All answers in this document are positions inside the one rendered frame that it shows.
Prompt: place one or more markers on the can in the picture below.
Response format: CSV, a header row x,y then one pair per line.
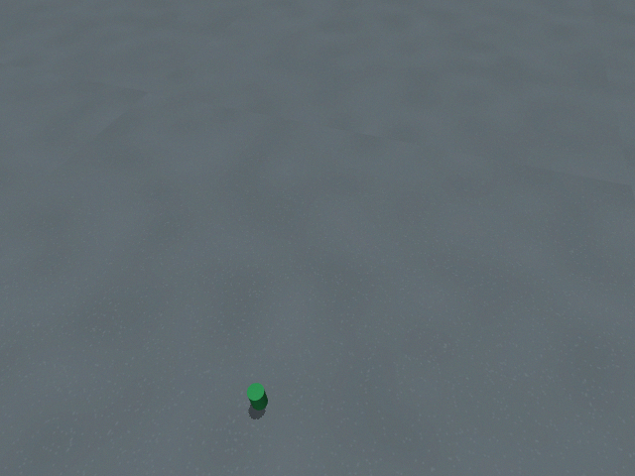
x,y
257,396

